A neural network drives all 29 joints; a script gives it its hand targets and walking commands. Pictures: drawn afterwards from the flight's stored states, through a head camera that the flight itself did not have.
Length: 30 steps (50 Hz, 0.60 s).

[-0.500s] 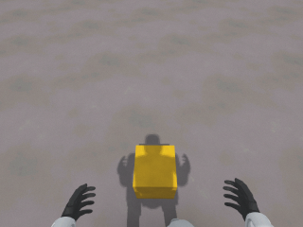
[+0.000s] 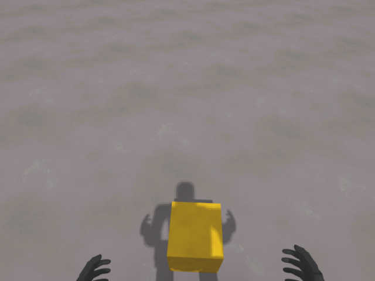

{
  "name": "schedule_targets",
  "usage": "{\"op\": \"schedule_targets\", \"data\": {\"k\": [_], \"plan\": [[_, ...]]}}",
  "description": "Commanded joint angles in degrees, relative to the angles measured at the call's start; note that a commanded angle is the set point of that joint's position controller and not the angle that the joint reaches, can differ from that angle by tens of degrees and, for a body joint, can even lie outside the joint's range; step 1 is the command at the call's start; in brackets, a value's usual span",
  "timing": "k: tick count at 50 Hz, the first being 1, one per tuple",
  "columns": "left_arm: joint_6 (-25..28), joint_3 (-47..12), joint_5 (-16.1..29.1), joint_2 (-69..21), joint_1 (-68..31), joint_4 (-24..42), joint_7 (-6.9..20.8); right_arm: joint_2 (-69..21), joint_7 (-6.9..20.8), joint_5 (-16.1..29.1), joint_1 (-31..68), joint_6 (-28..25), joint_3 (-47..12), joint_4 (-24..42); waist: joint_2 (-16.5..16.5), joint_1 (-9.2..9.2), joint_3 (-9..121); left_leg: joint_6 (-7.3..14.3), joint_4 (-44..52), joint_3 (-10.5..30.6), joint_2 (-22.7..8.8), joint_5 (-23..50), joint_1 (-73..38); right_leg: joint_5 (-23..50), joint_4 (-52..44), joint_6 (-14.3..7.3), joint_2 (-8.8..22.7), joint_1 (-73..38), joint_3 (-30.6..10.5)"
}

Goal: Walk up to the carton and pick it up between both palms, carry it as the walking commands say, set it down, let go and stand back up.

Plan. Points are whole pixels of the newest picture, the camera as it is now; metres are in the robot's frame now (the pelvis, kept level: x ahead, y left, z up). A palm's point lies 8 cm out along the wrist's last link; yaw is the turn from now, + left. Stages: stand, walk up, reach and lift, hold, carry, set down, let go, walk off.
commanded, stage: stand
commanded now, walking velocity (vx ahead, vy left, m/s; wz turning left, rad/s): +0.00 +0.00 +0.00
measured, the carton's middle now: (194, 237) +0.43 -0.03 -0.64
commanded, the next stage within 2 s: none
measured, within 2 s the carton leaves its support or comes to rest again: neither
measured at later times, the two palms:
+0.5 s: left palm out of the picture +0.15 +0.27 -0.09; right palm (325, 271) +0.17 -0.27 -0.05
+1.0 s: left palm out of the picture +0.07 +0.27 -0.10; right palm out of the picture +0.08 -0.28 -0.08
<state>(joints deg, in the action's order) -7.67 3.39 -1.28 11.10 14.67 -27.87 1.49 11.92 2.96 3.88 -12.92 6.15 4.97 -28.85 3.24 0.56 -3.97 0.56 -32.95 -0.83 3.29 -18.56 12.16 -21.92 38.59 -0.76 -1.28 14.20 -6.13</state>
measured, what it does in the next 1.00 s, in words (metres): stands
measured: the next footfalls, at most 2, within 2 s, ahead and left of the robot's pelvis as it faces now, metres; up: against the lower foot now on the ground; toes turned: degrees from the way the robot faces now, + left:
none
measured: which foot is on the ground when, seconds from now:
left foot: down 0.00-1.00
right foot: down 0.00-1.00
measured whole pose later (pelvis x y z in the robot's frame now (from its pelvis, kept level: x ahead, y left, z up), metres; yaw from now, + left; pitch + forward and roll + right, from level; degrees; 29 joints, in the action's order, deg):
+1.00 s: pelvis -0.03 +0.00 +0.00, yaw +0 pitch -5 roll +1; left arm 0.8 3.4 -2.1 15.2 17.1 -45.4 -0.3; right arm 16.4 0.4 3.1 -13.0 -1.2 4.9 -47.9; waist 3.2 0.6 5.2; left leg 1.6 -35.0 -0.8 2.4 -17.9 12.5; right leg -20.0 38.4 -0.8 -2.1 13.6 -5.9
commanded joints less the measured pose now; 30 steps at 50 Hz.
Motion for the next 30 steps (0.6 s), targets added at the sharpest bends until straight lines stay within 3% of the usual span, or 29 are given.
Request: {"op": "schedule_targets", "data": {"k": [1, 3, 4, 6, 8, 9, 10, 11, 12, 13, 14, 15, 16, 18, 19, 20, 22, 23, 24, 25, 27, 28, 29, 30], "plan": [[6.74, 2.19, -0.98, 13.79, -3.23, 0.52, -1.86, 13.4, -2.35, -7.84, 4.81, -5.56, 2.61, 0.42, 2.35, -2.07, 14.17, 1.84, 0.59, 3.02, -5.34, 11.8, -0.34, 17.19, -11.15, 1.03, 4.42, 0.13, -1.99], [7.37, 2.17, -1.2, 14.22, -4.82, -0.5, -1.68, 13.65, -2.64, -7.59, 3.08, -6.25, 3.05, -0.98, 1.06, -0.43, 14.1, 1.01, -0.62, 2.36, -5.16, 11.72, -0.26, 19.92, -11.59, 1.08, 5.5, 0.34, -2.63], [7.74, 2.41, -1.02, 14.57, -3.73, -1.82, -1.8, 12.28, -2.73, -7.14, 3.41, -6.45, 2.73, -1.17, 2.05, -0.67, 11.46, 2.1, -0.42, 2.97, -5.47, 14.96, 0.11, 24.45, -10.91, 1.27, 4.84, 1.23, -2.33], [8.14, 3.04, -1.37, 15.85, -2.63, -3.31, -2.08, 13.21, -2.8, -7.16, 2.66, -6.73, 2.3, -3.21, 1.44, -1.01, 12.5, 2.15, -0.84, 2.9, -6.24, 23.1, -2.11, 32.79, -9.51, 1.38, 4.82, 0.05, -1.58], [8.5, 2.77, -1.33, 15.09, -1.84, -3.59, -1.99, 14.12, -2.9, -7.32, 3.38, -7.03, 2.51, -3.26, 1.37, -1.15, 11.74, 2.38, -0.13, 3.59, -7.08, 24.53, -1.52, 30.65, -9.07, 0.79, 4.41, 0.59, -1.15], [8.61, 2.16, -1.47, 14.04, -2.11, -3.93, -1.91, 13.61, -3.15, -7.37, 3.39, -7.36, 2.5, -3.13, -1.37, -0.84, 11.82, 2.25, -0.05, 2.96, -6.68, 24.97, -1.88, 29.73, -10.01, 0.8, 4.53, 0.77, -1.62], [8.55, 2.65, -1.73, 15.05, -1.86, -4.12, -2.13, 15.19, -3.48, -7.45, 2.01, -7.42, 2.37, -3.93, -0.85, -0.24, 9.78, 2.21, 0.85, 3.86, -7.13, 25.12, -1.29, 28.34, -9.79, 0.73, 4.1, 1.46, -1.69], [8.53, 2.16, -1.74, 14.19, -1.68, -4.53, -2.42, 14.71, -3.96, -8.04, 3.79, -7.74, 2.45, -3.48, 0.65, -1.38, 9.35, 2.47, 0.78, 3.99, -6.98, 28.18, -0.8, 31.87, -9.47, 0.57, 3.82, 1.44, -0.77], [8.87, 2.43, -2.05, 15.24, -1.8, -4.0, -2.43, 14.79, -3.78, -7.66, 3.2, -7.97, 2.34, -3.32, 1.69, -1.15, 7.68, 2.23, 1.24, 3.85, -6.55, 29.32, 0.44, 32.76, -8.56, -0.33, 3.84, 1.58, -0.57], [9.02, 2.02, -1.59, 13.81, -0.37, -4.59, -2.6, 14.58, -4.19, -8.27, 2.31, -8.39, 2.38, -3.78, -2.1, -1.24, 10.38, 2.61, 1.35, 4.46, -6.5, 28.57, -1.8, 32.8, -8.88, -0.19, 3.84, 1.17, -1.43], [9.02, 1.44, -1.68, 13.81, -2.95, -4.01, -2.54, 16.09, -4.32, -8.28, 3.62, -8.23, 2.61, -3.51, -2.41, -1.04, 7.4, 2.5, 2.52, 5.13, -7.62, 26.68, -0.18, 29.06, -10.29, 0.46, 3.97, 2.8, -0.54], [9.08, 2.16, -2.04, 15.19, -2.03, -4.41, -2.79, 15.51, -4.23, -7.9, 3.16, -8.43, 2.68, -4.33, -0.36, -1.7, 8.82, 2.74, 3.39, 5.53, -7.68, 27.8, -1.43, 27.6, -9.28, -0.24, 3.8, 2.02, 0.34], [9.31, 2.35, -1.96, 14.77, -1.79, -4.31, -2.84, 15.82, -4.01, -8.21, 6.37, -8.44, 2.79, -3.47, -1.82, -2.38, 7.15, 2.8, 3.67, 5.58, -7.41, 25.82, 0.35, 26.61, -10.41, 0.46, 3.42, 2.52, -0.22], [9.42, 2.7, -1.73, 16.05, -3.83, -4.34, -2.78, 14.69, -3.84, -7.36, 4.36, -8.8, 2.87, -3.76, -0.7, -0.81, 9.35, 2.6, 2.42, 4.9, -7.07, 26.19, -2.25, 27.58, -10.2, -0.6, 4.02, 2.62, -1.4], [9.51, 2.52, -1.67, 15.44, -3.51, -4.4, -2.67, 15.75, -3.85, -7.68, 4.84, -8.88, 2.71, -4.89, -0.6, -1.36, 8.33, 3.05, 2.96, 5.34, -7.12, 28.22, -2.61, 27.12, -9.91, -0.52, 3.59, 3.86, 0.09], [9.43, 2.35, -1.65, 14.73, -3.53, -4.36, -2.56, 14.81, -4.0, -7.49, 4.93, -9.36, 2.84, -3.96, -4.77, -0.43, 7.11, 2.48, 3.46, 5.99, -7.4, 26.76, -1.7, 24.86, -10.34, -0.5, 3.63, 4.05, -0.75], [9.6, 2.14, -1.59, 15.06, -2.47, -5.27, -2.83, 14.83, -4.06, -7.74, 5.67, -9.27, 2.48, -4.47, -0.96, -1.43, 7.33, 3.27, 4.26, 7.03, -7.84, 22.96, -1.79, 22.94, -11.48, -0.56, 3.85, 3.65, -2.03], [9.7, 1.82, -1.62, 15.87, -1.7, -5.44, -2.84, 14.99, -3.96, -7.45, 4.71, -9.4, 2.47, -4.76, -0.31, -0.77, 5.5, 3.12, 4.41, 6.95, -7.58, 21.71, -1.58, 22.4, -12.28, -0.4, 3.98, 5.05, -2.43], [9.91, 2.07, -1.35, 15.97, -2.49, -5.53, -2.62, 14.55, -4.28, -7.47, 4.15, -9.61, 2.18, -5.49, -1.61, -0.3, 6.99, 2.89, 4.13, 6.11, -7.4, 23.66, -1.97, 23.34, -12.04, -0.86, 4.1, 2.91, -2.37], [10.4, 2.12, -1.64, 15.24, -1.0, -6.86, -2.58, 14.37, -4.1, -7.56, 4.92, -9.42, 2.03, -6.45, -1.55, -1.72, 5.12, 3.31, 3.87, 6.73, -7.47, 21.38, 0.03, 22.46, -12.73, -0.68, 4.67, 3.36, -3.05], [10.2, 1.89, -1.44, 15.38, -3.31, -6.21, -2.28, 15.86, -4.11, -7.53, 5.03, -9.36, 2.35, -6.8, -0.84, -0.52, 4.44, 3.03, 5.01, 7.0, -7.29, 16.01, 0.94, 19.77, -13.79, -0.56, 4.69, 3.32, -3.14], [10.53, 2.04, -1.55, 15.48, -1.31, -6.46, -2.46, 15.22, -4.1, -7.37, 6.01, -9.61, 2.11, -6.17, 2.06, -1.09, 2.85, 3.6, 4.47, 7.63, -7.53, 15.67, 0.48, 18.6, -14.59, -0.69, 4.64, 5.15, -3.74], [10.49, 2.2, -2.0, 16.89, -2.76, -7.97, -2.57, 15.52, -4.03, -7.42, 6.08, -9.69, 2.53, -6.78, 2.73, -0.55, 0.39, 3.34, 4.65, 6.84, -7.33, 14.13, 0.97, 16.56, -15.51, -1.06, 5.33, 6.45, -4.0], [10.52, 2.49, -1.88, 17.23, -3.2, -7.67, -2.44, 15.67, -3.96, -7.42, 6.64, -9.58, 2.31, -6.7, -0.88, -0.2, 0.86, 3.03, 5.38, 7.04, -7.11, 13.07, 0.09, 13.31, -16.02, -1.01, 4.5, 7.19, -5.18]]}}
